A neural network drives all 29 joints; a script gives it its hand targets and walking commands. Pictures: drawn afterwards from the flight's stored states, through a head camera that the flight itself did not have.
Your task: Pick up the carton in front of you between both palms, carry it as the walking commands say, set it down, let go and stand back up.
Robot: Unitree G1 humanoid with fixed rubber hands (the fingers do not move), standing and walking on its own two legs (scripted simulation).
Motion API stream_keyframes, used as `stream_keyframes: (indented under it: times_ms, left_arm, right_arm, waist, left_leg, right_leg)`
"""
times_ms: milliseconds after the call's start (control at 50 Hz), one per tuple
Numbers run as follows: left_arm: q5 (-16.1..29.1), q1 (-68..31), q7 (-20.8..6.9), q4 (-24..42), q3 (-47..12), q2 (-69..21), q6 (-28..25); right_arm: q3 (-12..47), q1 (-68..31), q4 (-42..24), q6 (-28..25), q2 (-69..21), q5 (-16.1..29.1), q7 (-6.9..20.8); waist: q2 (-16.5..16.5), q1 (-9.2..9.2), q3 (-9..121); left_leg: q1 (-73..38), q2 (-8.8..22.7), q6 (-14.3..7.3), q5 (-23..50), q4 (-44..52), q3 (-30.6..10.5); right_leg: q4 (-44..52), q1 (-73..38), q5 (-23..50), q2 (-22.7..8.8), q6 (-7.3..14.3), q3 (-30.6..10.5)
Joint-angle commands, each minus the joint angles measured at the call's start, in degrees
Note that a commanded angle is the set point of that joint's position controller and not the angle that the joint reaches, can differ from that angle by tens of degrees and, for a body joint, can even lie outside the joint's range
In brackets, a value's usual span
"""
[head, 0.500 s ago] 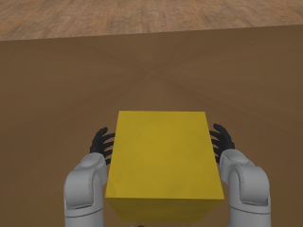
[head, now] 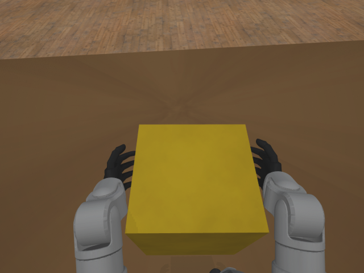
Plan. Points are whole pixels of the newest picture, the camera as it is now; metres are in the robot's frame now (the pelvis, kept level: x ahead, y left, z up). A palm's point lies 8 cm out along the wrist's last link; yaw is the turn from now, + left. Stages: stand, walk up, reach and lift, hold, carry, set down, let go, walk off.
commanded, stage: carry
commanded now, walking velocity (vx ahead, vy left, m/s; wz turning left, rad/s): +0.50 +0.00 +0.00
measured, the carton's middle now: (191, 195) +0.28 +0.00 +0.04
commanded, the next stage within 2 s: none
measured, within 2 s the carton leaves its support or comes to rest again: neither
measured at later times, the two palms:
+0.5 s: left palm (141, 66) +0.68 +0.14 +0.12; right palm (235, 61) +0.69 -0.16 +0.13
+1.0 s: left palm (153, 36) +1.02 +0.13 +0.07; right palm (221, 33) +1.02 -0.17 +0.08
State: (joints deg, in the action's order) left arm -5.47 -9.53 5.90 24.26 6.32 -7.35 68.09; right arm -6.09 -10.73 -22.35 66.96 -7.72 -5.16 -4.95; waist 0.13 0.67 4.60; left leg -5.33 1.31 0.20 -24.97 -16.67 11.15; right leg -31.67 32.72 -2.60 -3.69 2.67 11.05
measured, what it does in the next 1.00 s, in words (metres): goes down: right foot, then left foot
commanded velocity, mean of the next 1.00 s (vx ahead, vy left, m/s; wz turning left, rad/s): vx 0.50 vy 0.00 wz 0.00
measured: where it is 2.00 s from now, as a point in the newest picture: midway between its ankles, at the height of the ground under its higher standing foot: (185, 136)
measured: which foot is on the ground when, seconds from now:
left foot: down 0.00-0.06, up 0.08-0.52, down 0.54-1.00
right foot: up 0.00-0.02, down 0.04-0.56, up 0.58-0.98, down 1.00-1.00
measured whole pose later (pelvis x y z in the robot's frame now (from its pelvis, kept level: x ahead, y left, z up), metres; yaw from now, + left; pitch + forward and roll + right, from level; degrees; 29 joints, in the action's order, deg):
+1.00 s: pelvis +0.67 -0.01 -0.05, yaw +2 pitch +5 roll +1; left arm -4.9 -32.5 7.5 6.8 12.4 -3.8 66.2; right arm -12.1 -33.8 -3.5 63.9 -2.4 -1.8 -7.2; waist -1.3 3.4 0.2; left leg 5.7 -3.6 -4.4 -27.2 -36.1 6.8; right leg -24.5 29.9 7.9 1.3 4.6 7.8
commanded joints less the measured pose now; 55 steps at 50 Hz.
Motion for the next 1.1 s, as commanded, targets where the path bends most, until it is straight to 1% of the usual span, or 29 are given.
stream_keyframes:
  times_ms: [0,20,40,60,80,120,160,220,300,440,480,500,520,540,560,580,620,660,780,860,900,940,960,980,1000,1020,1040,1060,1080]
  left_arm:
    - [22.43,-32.91,-12.90,-3.00,-39.87,-38.66,1.45]
    - [22.24,-34.51,-12.78,-4.72,-38.58,-37.66,1.76]
    - [21.91,-37.47,-12.79,-6.42,-37.23,-35.68,1.75]
    - [23.48,-38.77,-12.75,-8.57,-37.48,-38.53,1.98]
    - [24.60,-41.75,-12.80,-8.29,-37.53,-40.03,1.97]
    - [26.83,-48.54,-13.09,-8.76,-38.38,-45.03,1.41]
    - [28.08,-54.97,-13.50,-10.02,-38.52,-47.59,0.72]
    - [28.59,-59.28,-13.93,-14.47,-37.46,-48.50,0.01]
    - [28.17,-62.94,-13.49,-19.68,-34.57,-48.78,-0.27]
    - [26.19,-64.85,-13.05,-25.10,-30.82,-52.24,-0.01]
    - [26.01,-64.82,-13.03,-25.92,-30.86,-53.74,-0.02]
    - [26.11,-65.05,-13.10,-26.13,-31.18,-54.63,0.00]
    - [26.23,-65.65,-13.14,-26.21,-31.64,-54.97,-0.11]
    - [26.21,-66.06,-13.16,-26.42,-31.86,-55.22,-0.12]
    - [25.86,-65.84,-13.05,-27.56,-31.73,-57.21,0.26]
    - [26.03,-66.27,-12.78,-25.38,-32.03,-56.78,-0.08]
    - [26.52,-71.33,-11.76,-20.23,-33.65,-59.09,-1.07]
    - [25.79,-69.41,-10.51,-17.76,-33.83,-58.75,-1.87]
    - [21.72,-58.29,-9.05,-16.85,-35.78,-54.58,-3.84]
    - [21.16,-59.18,-9.18,-14.30,-36.71,-51.13,-4.12]
    - [20.87,-58.05,-9.34,-14.75,-36.40,-48.85,-3.33]
    - [20.48,-56.46,-9.73,-16.69,-35.27,-46.41,-2.35]
    - [20.24,-55.51,-9.99,-18.15,-34.43,-45.43,-1.97]
    - [20.03,-55.03,-10.39,-19.39,-33.32,-44.59,-1.60]
    - [20.07,-54.40,-10.84,-21.09,-31.89,-43.90,-1.09]
    - [19.90,-55.32,-11.12,-23.16,-31.06,-42.38,-0.88]
    - [21.48,-54.99,-11.81,-24.57,-31.40,-45.02,-0.71]
    - [23.32,-57.97,-12.59,-23.54,-32.09,-48.29,-0.83]
    - [25.37,-62.21,-13.30,-21.74,-33.29,-51.10,-0.94]
  right_arm:
    - [39.95,-31.10,1.24,2.27,-37.95,21.98,12.38]
    - [39.67,-34.88,2.02,2.73,-37.07,22.18,12.10]
    - [39.97,-38.07,2.27,3.46,-38.69,23.18,11.98]
    - [38.96,-41.00,3.52,3.74,-39.01,23.62,11.82]
    - [38.96,-43.40,5.69,3.60,-41.59,24.01,11.58]
    - [38.13,-46.51,8.40,2.93,-45.27,24.42,11.34]
    - [37.37,-50.19,11.42,2.17,-47.45,24.03,10.92]
    - [36.41,-54.27,15.59,1.16,-48.51,23.28,10.22]
    - [34.65,-58.89,20.19,0.65,-49.48,23.46,9.59]
    - [31.22,-62.69,24.86,1.54,-53.00,24.06,10.48]
    - [29.93,-62.00,25.94,1.84,-53.26,23.61,10.93]
    - [29.30,-60.72,27.04,1.80,-53.24,23.09,11.10]
    - [28.61,-59.39,27.93,1.72,-53.16,22.57,11.42]
    - [27.49,-57.87,28.49,1.74,-52.41,22.32,11.74]
    - [26.74,-58.53,30.14,1.32,-50.90,21.39,11.67]
    - [28.05,-57.35,29.24,0.93,-53.46,22.45,12.06]
    - [30.93,-64.81,21.67,-0.03,-57.92,25.91,12.55]
    - [33.95,-68.14,16.82,-0.70,-59.80,28.62,12.42]
    - [37.51,-59.68,14.26,-2.19,-56.31,28.51,12.52]
    - [38.92,-58.94,12.88,-2.57,-53.49,28.60,12.88]
    - [38.67,-56.82,14.37,-2.23,-51.44,28.19,12.78]
    - [38.27,-55.56,16.66,-1.64,-49.82,27.56,12.69]
    - [37.98,-55.83,17.91,-1.30,-49.35,27.38,12.72]
    - [37.45,-56.64,19.21,-1.05,-48.92,27.12,12.71]
    - [36.58,-57.61,20.84,-0.71,-48.39,26.57,12.64]
    - [35.74,-57.50,22.66,0.08,-50.13,26.37,12.45]
    - [34.86,-57.43,22.34,0.34,-49.36,25.93,12.21]
    - [34.46,-60.92,21.34,0.32,-50.97,25.81,11.98]
    - [34.04,-62.70,20.82,0.07,-52.69,25.35,11.62]
  waist:
    - [6.97,-2.32,9.61]
    - [2.57,-4.72,14.17]
    - [-12.48,-4.61,20.77]
    - [-19.17,-4.92,20.24]
    - [-14.39,-4.08,19.26]
    - [-3.08,-3.52,18.19]
    - [-4.55,-2.38,18.66]
    - [-6.30,-2.20,18.26]
    - [-5.98,-3.37,16.94]
    - [-7.62,-5.65,13.83]
    - [-7.59,-3.18,15.21]
    - [-4.95,-0.62,17.67]
    - [-1.22,1.42,19.88]
    - [7.22,1.77,23.96]
    - [19.37,3.14,29.57]
    - [17.03,3.43,28.87]
    - [5.62,3.20,23.55]
    - [3.09,2.07,23.56]
    - [6.14,3.49,23.90]
    - [6.14,4.95,19.78]
    - [7.03,5.20,18.35]
    - [8.02,2.26,19.14]
    - [7.15,-0.76,20.82]
    - [3.89,-3.32,21.83]
    - [-3.55,-3.65,24.27]
    - [-16.98,-4.12,29.23]
    - [-15.12,-4.98,30.52]
    - [-10.84,-5.22,26.12]
    - [-5.24,-4.19,22.73]
  left_leg:
    - [4.48,8.70,-3.88,51.99,-16.62,2.74]
    - [12.34,6.57,-2.95,40.96,-29.75,2.43]
    - [30.18,-0.16,-0.42,23.23,-49.87,0.54]
    - [40.40,-5.35,-0.47,-2.73,-60.23,-5.99]
    - [42.93,-1.53,-2.49,-2.48,-65.18,-11.23]
    - [42.05,2.19,-4.05,2.85,-60.18,-12.28]
    - [38.60,2.89,-3.81,6.87,-54.04,-11.47]
    - [41.50,2.83,-2.89,8.08,-46.88,-9.90]
    - [47.44,2.30,-1.90,13.23,-35.49,-7.52]
    - [39.54,-1.55,-3.80,31.36,-11.18,-3.13]
    - [28.97,-2.56,-5.18,32.91,-7.12,-2.24]
    - [19.70,-3.74,-5.06,34.79,-4.50,-0.54]
    - [9.93,0.24,-4.32,36.21,-6.40,-3.72]
    - [-3.41,12.39,-4.84,54.84,-16.21,-17.71]
    - [-17.70,21.23,-16.39,47.50,-13.89,-37.30]
    - [-16.69,20.97,-18.14,33.31,-9.42,-40.79]
    - [-8.49,16.62,-14.89,36.55,-8.49,-32.94]
    - [-3.36,14.99,-13.29,39.03,-7.64,-27.54]
    - [-8.33,11.40,-11.24,58.75,-11.26,-18.90]
    - [-5.61,5.04,-8.73,59.76,-12.00,-12.12]
    - [-3.48,4.23,-8.18,57.57,-12.68,-10.15]
    - [-0.77,5.17,-6.55,58.85,-18.35,-8.92]
    - [1.65,4.88,-5.17,57.76,-25.27,-6.40]
    - [8.37,3.28,-4.27,46.91,-34.00,-5.18]
    - [20.08,0.84,-3.77,20.37,-43.43,-5.02]
    - [39.58,-6.96,-1.05,-8.23,-60.73,-9.59]
    - [46.31,-5.33,-2.44,-8.78,-67.88,-12.99]
    - [48.70,-3.10,-3.37,-5.34,-66.05,-13.85]
    - [48.30,-1.98,-3.45,-2.04,-61.92,-13.64]
  right_leg:
    - [3.19,-20.16,-3.39,6.42,1.42,5.26]
    - [2.53,-31.91,-7.88,2.82,1.47,0.18]
    - [7.40,-45.15,-18.65,-13.89,10.06,-28.81]
    - [16.45,-46.46,-13.29,-17.97,12.97,-43.22]
    - [14.50,-44.73,-5.39,-17.41,12.18,-37.81]
    - [11.44,-36.46,4.86,-14.03,9.59,-27.88]
    - [13.36,-31.63,1.68,-12.11,7.55,-22.00]
    - [13.55,-31.84,5.89,-11.48,8.96,-17.49]
    - [11.42,-37.32,16.29,-10.22,9.87,-14.15]
    - [6.32,-40.82,23.69,-5.34,6.22,-7.95]
    - [-0.06,-38.75,28.29,-5.29,4.20,-6.35]
    - [-7.86,-36.35,27.81,-3.35,2.48,-3.52]
    - [-17.23,-29.39,15.83,-1.55,1.01,-2.68]
    - [-28.18,-16.24,-8.40,1.02,-0.22,-3.89]
    - [-44.56,2.45,-29.74,8.49,-1.38,-8.05]
    - [-49.77,9.36,-29.96,6.52,-0.17,-11.36]
    - [-46.10,11.19,-23.13,3.03,0.95,-12.56]
    - [-39.87,7.96,-19.20,1.20,0.42,-12.53]
    - [-25.46,13.37,-13.03,2.46,-0.55,-8.13]
    - [-6.42,7.22,1.34,6.26,-0.17,-2.78]
    - [2.55,0.38,7.80,7.49,0.55,-1.12]
    - [7.74,-10.97,12.56,7.59,2.30,-0.87]
    - [10.45,-19.52,15.39,7.13,2.91,-0.94]
    - [9.72,-28.41,17.73,3.47,2.95,-4.10]
    - [-0.32,-39.86,36.84,-6.35,2.65,-14.85]
    - [-1.78,-56.08,39.04,-18.19,14.30,-36.84]
    - [3.20,-55.55,17.76,-19.42,18.08,-43.08]
    - [5.76,-49.89,9.87,-15.39,15.89,-39.39]
    - [7.12,-43.68,10.78,-13.43,13.81,-35.17]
